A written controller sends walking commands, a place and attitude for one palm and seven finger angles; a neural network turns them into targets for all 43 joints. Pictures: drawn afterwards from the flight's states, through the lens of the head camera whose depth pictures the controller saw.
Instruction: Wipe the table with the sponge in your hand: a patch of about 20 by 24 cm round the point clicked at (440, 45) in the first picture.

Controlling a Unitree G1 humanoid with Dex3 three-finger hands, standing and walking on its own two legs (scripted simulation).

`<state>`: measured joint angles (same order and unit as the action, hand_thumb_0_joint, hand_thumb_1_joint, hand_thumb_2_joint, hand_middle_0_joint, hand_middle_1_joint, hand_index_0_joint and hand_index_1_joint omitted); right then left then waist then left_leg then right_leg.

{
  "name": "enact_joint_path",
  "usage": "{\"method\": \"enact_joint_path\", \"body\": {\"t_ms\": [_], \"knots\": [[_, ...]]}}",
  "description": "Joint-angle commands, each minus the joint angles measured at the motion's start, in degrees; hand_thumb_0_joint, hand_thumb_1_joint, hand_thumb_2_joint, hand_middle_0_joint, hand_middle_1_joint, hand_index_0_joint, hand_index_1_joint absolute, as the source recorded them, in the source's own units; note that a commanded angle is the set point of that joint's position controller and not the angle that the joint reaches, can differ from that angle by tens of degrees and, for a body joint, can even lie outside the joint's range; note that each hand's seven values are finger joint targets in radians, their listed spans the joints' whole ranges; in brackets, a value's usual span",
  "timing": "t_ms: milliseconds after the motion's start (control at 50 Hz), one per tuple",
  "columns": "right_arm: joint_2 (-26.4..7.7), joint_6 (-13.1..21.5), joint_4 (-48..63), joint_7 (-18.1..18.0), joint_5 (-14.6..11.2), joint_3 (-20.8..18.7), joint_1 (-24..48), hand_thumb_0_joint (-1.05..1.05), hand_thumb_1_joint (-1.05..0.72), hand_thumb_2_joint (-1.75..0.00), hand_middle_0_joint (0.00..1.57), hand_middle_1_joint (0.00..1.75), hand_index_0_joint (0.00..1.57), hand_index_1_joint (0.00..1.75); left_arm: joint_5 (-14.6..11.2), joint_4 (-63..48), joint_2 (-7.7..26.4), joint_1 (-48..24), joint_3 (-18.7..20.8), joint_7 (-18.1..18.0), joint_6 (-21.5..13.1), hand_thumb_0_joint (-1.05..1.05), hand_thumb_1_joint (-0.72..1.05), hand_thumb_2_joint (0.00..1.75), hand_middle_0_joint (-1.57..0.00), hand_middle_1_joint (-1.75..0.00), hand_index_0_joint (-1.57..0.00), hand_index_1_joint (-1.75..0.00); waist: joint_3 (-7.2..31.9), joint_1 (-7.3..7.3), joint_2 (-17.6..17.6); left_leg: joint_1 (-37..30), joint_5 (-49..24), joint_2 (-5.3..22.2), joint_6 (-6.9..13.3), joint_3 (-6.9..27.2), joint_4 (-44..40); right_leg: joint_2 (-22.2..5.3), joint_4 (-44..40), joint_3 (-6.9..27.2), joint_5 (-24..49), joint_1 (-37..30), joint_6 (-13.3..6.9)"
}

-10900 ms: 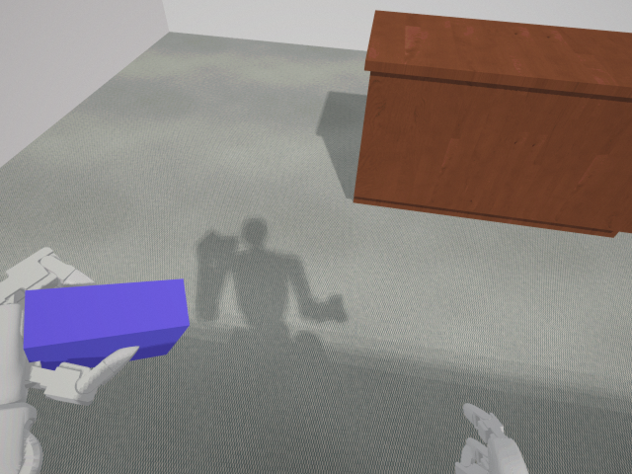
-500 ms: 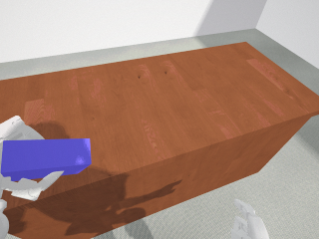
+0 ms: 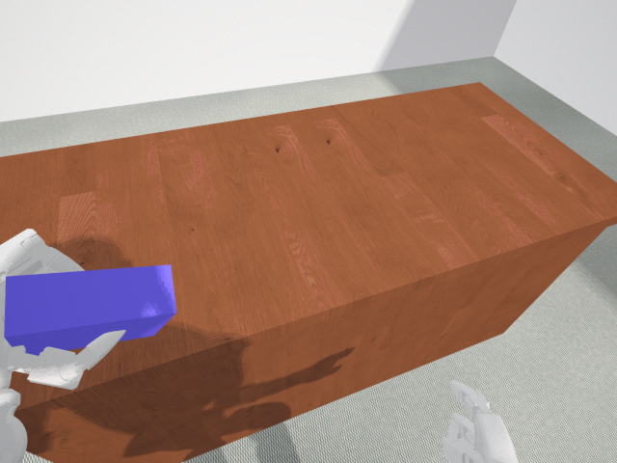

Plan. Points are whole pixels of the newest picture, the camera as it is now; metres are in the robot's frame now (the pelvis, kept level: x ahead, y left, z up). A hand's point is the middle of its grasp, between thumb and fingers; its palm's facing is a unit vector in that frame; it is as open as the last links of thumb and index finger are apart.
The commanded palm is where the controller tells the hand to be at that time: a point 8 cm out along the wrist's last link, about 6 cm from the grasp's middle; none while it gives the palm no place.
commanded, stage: shuffle to correct the standing spot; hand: left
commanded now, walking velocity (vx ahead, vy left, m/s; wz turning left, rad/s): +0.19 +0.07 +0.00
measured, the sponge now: (118, 309) +0.22 +0.22 +0.14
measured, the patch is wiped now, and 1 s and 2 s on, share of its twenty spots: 0.00 0.00 0.00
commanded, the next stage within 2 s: come to a stop and stand still in 0.46 s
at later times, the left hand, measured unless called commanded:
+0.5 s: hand (77, 265) +0.25 +0.26 +0.17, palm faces +0.35 -0.85 -0.40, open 8.8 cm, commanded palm +0.19 +0.30 +0.19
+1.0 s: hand (29, 223) +0.28 +0.31 +0.20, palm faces +0.42 -0.79 -0.45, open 8.8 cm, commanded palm +0.20 +0.31 +0.19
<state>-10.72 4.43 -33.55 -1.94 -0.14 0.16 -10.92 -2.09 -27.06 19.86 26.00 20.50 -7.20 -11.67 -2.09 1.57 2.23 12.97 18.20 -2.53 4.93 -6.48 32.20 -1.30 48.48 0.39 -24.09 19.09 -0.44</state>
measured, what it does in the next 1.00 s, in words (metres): steps on the spot: right foot, then left foot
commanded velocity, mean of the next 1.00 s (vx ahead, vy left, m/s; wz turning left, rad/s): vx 0.07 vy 0.02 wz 0.00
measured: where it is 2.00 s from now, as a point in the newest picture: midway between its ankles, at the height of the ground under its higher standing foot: outside the picture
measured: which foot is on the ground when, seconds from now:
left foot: down 0.00-0.20, up 0.22-0.38, down 0.40-1.00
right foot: up 0.00-0.16, down 0.18-1.00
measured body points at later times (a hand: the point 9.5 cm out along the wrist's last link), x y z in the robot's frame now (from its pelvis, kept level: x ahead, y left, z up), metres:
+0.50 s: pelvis +0.03 +0.03 +0.00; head +0.04 +0.04 +0.45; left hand +0.23 +0.30 +0.19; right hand +0.18 -0.23 -0.08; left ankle +0.05 +0.15 -0.73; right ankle +0.04 -0.09 -0.73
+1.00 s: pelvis +0.03 +0.03 +0.01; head +0.06 +0.06 +0.46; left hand +0.25 +0.35 +0.22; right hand +0.22 -0.18 -0.05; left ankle +0.05 +0.15 -0.73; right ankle +0.04 -0.09 -0.73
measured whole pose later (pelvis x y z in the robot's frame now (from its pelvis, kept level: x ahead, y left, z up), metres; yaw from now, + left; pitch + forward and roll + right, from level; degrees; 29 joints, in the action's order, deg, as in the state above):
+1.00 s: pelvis +0.03 +0.03 +0.01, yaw -2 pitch +0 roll -1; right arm -10.3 8.1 -32.7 -1.7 0.5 1.0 -9.9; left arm -0.6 -20.6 27.7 13.3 24.2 -4.1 -12.5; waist -3.6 4.3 1.8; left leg 14.2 12.6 2.1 0.0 -2.2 27.0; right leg -0.4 23.8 -2.7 -11.2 12.3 0.1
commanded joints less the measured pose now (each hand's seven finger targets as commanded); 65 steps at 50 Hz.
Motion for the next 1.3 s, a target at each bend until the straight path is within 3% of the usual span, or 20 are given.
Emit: {"method": "enact_joint_path", "body": {"t_ms": [0, 120, 140, 200, 220, 280, 340, 420, 480, 540, 720, 860, 880, 900, 920, 940, 980, 1060, 1180, 1280], "knots": [[-7.8, 4.3, 7.9, -0.4, -0.1, -2.9, 3.7, 0.00, -0.90, -0.90, 0.20, 0.30, 0.20, 0.30, 0.8, -14.2, 10.1, -6.4, 4.5, -0.7, -3.7, 0.00, 0.10, 1.30, -1.20, -1.60, -1.20, -1.60, 4.7, -1.60, -7.9, -9.4, -23.3, 15.6, 4.0, 17.3, -14.3, -0.5, 6.5, -3.1, -1.0, 12.8, -0.5], [-8.1, 3.1, 9.3, -0.4, -0.4, -2.0, 5.0, 0.00, -0.90, -0.90, 0.20, 0.30, 0.20, 0.30, -0.6, -11.2, 11.9, -0.2, 8.0, -0.6, -3.2, 0.00, 0.10, 1.30, -1.20, -1.60, -1.20, -1.60, 8.5, -0.65, -8.5, 7.8, -13.1, 12.3, 0.6, 10.4, -8.1, -0.1, -22.1, -6.5, 11.0, -15.3, -1.1], [-8.2, 2.6, 9.4, -0.6, -0.4, -2.1, 5.0, 0.00, -0.90, -0.90, 0.20, 0.30, 0.20, 0.30, -0.6, -10.0, 12.2, -0.1, 8.5, -0.5, -3.4, 0.00, 0.10, 1.30, -1.20, -1.60, -1.20, -1.60, 9.4, -0.41, -3.2, 13.8, -7.6, 10.1, 0.0, 9.5, -2.6, -1.9, -24.9, -2.7, 13.5, -22.5, -2.2], [-9.3, 2.5, 9.2, 0.3, -1.2, -4.7, 1.8, 0.00, -0.90, -0.90, 0.20, 0.30, 0.20, 0.30, -1.7, -8.1, 10.7, -0.2, 7.4, 0.0, -3.2, 0.00, 0.10, 1.30, -1.20, -1.60, -1.20, -1.60, 8.3, -0.99, 14.8, 22.8, 11.2, 2.4, -3.4, 7.3, 25.3, -22.7, -37.6, 30.9, -4.9, -16.3, -14.2], [-9.1, 2.4, 9.3, 0.5, -1.3, -4.5, 2.4, 0.00, -0.90, -0.90, 0.20, 0.30, 0.20, 0.30, -1.7, -9.9, 10.7, -1.9, 7.1, -0.1, -3.0, 0.00, 0.10, 1.30, -1.20, -1.60, -1.20, -1.60, 4.7, -1.49, 10.6, 24.0, 9.7, 4.3, -3.8, 10.1, 29.0, -23.6, -38.2, 31.6, -7.6, -11.7, -15.0], [-6.6, 2.4, 7.7, 0.4, -0.9, -2.1, 4.2, 0.00, -0.90, -0.90, 0.20, 0.30, 0.20, 0.30, -0.5, -17.1, 12.0, -7.7, 6.5, -1.1, -3.8, 0.00, 0.10, 1.30, -1.20, -1.60, -1.20, -1.60, 5.7, -2.18, -0.4, 9.0, 6.0, 7.4, -2.3, 9.5, 12.9, -18.1, -32.1, 14.6, 7.7, -0.3, -11.0], [-6.7, 4.4, 7.1, -1.4, 0.0, -2.5, 3.2, 0.00, -0.90, -0.90, 0.20, 0.30, 0.20, 0.30, 0.1, -17.0, 10.8, -5.7, 4.4, -1.6, -4.0, 0.00, 0.10, 1.30, -1.20, -1.60, -1.20, -1.60, 7.0, -1.96, -5.2, -6.0, -2.7, 1.5, -3.0, 2.3, -5.9, -8.6, -25.8, 3.3, 1.1, 1.7, -5.7], [-8.2, 5.1, 8.0, -1.7, -0.8, -3.3, 3.8, 0.00, -0.90, -0.90, 0.20, 0.30, 0.20, 0.30, 0.7, -13.5, 11.5, -3.7, 6.8, -1.1, -3.7, 0.00, 0.10, 1.30, -1.20, -1.60, -1.20, -1.60, 5.4, -1.66, -15.9, 2.9, -3.9, 14.7, 3.1, 21.0, -15.2, 0.3, -7.4, -4.1, 0.5, -1.8, -0.6], [-7.6, 5.4, 8.2, -1.3, -1.3, -2.7, 4.4, 0.00, -0.90, -0.90, 0.20, 0.30, 0.20, 0.30, 0.6, -14.2, 12.9, -3.6, 9.1, -0.6, -4.0, 0.00, 0.10, 1.30, -1.20, -1.60, -1.20, -1.60, 4.0, -0.87, -10.5, 7.5, -8.8, 11.3, 1.5, 14.0, -8.8, -0.3, -20.0, -4.5, 9.7, -9.5, -0.9], [-8.0, 5.1, 8.5, -0.5, -1.3, -3.9, 2.0, 0.00, -0.90, -0.90, 0.20, 0.30, 0.20, 0.30, -0.5, -12.1, 10.5, 0.6, 7.2, 0.3, -3.7, 0.00, 0.10, 1.30, -1.20, -1.60, -1.20, -1.60, 8.4, -2.02, 3.7, 6.0, -8.1, 4.5, -2.5, 7.5, -0.7, -5.4, -23.8, 5.6, 17.5, -11.6, -4.3], [-6.7, 4.6, 8.5, -1.1, -0.4, -1.7, 4.3, 0.00, -0.90, -0.90, 0.20, 0.30, 0.20, 0.30, -0.4, -14.4, 10.9, -4.1, 5.5, 0.0, -2.3, 0.00, 0.10, 1.30, -1.20, -1.60, -1.20, -1.60, 10.8, -1.34, -7.5, -6.7, -36.4, 10.3, -4.5, 10.6, -8.7, -1.4, -21.5, -2.0, 26.8, -11.7, -0.4], [-7.0, 3.5, 9.4, -1.3, -0.5, -1.6, 4.9, 0.00, -0.90, -0.90, 0.20, 0.30, 0.20, 0.30, -1.3, -15.1, 10.2, -1.1, 5.3, -0.7, -0.9, 0.00, 0.10, 1.30, -1.20, -1.60, -1.20, -1.60, 10.3, -1.40, -7.7, -2.1, -22.2, 8.5, -4.9, 9.4, -10.3, -2.5, -26.6, 0.3, 28.9, -15.9, -0.8], [-6.7, 3.5, 9.2, -1.5, -0.7, -1.4, 5.5, 0.00, -0.90, -0.90, 0.20, 0.30, 0.20, 0.30, -1.4, -14.7, 11.2, -0.4, 6.4, -0.9, -0.5, 0.00, 0.10, 1.30, -1.20, -1.60, -1.20, -1.60, 9.9, -1.44, -7.2, -2.3, -19.9, 8.4, -4.7, 9.1, -10.8, -2.5, -27.3, 0.4, 28.1, -15.3, -0.7], [-9.0, 6.3, 7.7, -1.1, 2.9, -2.9, -2.5, 0.00, -0.90, -0.90, 0.20, 0.30, 0.20, 0.30, 8.1, -24.7, 53.2, -60.8, 37.7, -0.2, -6.1, 0.00, 0.10, 1.30, -1.20, -1.60, -1.20, -1.60, -0.8, 0.93, -2.2, 7.1, -22.1, 8.5, -3.6, 4.6, -2.1, -3.6, -29.9, 3.5, 26.7, -4.7, -0.4], [-2.8, 6.5, 4.3, -0.7, 1.0, -1.3, 1.3, 0.00, -0.90, -0.90, 0.20, 0.30, 0.20, 0.30, 2.1, 10.0, 17.7, -26.5, 14.1, 2.3, -3.8, 0.00, 0.10, 1.30, -1.20, -1.60, -1.20, -1.60, 10.7, -0.16, -0.7, -2.6, -21.5, 4.2, -4.2, 5.6, -6.7, -5.5, -26.5, 5.1, 31.0, -8.3, -4.0], [-8.0, 7.4, 8.4, -0.4, 0.3, -3.6, -0.4, 0.00, -0.90, -0.90, 0.20, 0.30, 0.20, 0.30, 0.9, 8.2, 13.7, -15.5, 10.4, 2.7, -3.9, 0.00, 0.10, 1.30, -1.20, -1.60, -1.20, -1.60, 10.6, 1.52, -7.0, -5.6, -22.4, 5.5, -5.0, 4.7, -5.5, -4.3, -27.6, 9.3, 36.2, -9.6, -2.5], [-7.2, 7.6, 9.1, 1.4, -1.1, -3.0, 2.7, 0.00, -0.90, -0.90, 0.20, 0.30, 0.20, 0.30, -1.6, -3.1, 5.6, -8.7, 1.9, 2.6, -4.7, 0.00, 0.10, 1.30, -1.20, -1.60, -1.20, -1.60, 14.8, 0.42, -12.3, -8.1, -27.1, 6.9, -3.9, 5.7, -7.7, -3.0, -23.3, 2.8, 30.6, -14.0, -1.3], [-8.3, 7.2, 10.5, 2.1, -0.8, -3.0, 3.4, 0.00, -0.90, -0.90, 0.20, 0.30, 0.20, 0.30, -1.1, -7.9, 9.4, -2.0, 3.1, 1.1, -3.6, 0.00, 0.10, 1.30, -1.20, -1.60, -1.20, -1.60, 11.3, 1.04, 1.5, -1.3, -16.4, 6.8, -4.1, 6.8, -7.6, -2.5, -26.2, 1.9, 23.3, -13.3, 0.0], [-7.9, 6.9, 10.3, -1.0, -0.8, -2.0, 5.8, 0.00, -0.90, -0.90, 0.20, 0.30, 0.20, 0.30, -1.1, -11.2, 16.5, -10.6, 10.6, -0.4, -4.8, 0.00, 0.10, 1.30, -1.20, -1.60, -1.20, -1.60, 3.9, -0.19, -4.1, 0.6, 0.7, 5.6, -3.6, 7.5, -10.8, -2.5, -31.5, 4.3, 4.8, -4.3, -0.6], [-7.6, 8.9, 9.6, -1.2, -0.6, -1.6, 4.7, 0.00, -0.90, -0.90, 0.20, 0.30, 0.20, 0.30, -0.2, -9.7, 11.6, -13.3, 5.9, 0.0, -6.3, 0.00, 0.10, 1.30, -1.20, -1.60, -1.20, -1.60, 2.4, -0.23, -7.7, 4.0, 9.0, 6.0, -3.1, 8.5, -14.0, -1.5, -31.6, 3.8, 0.4, -6.0, -0.5]]}}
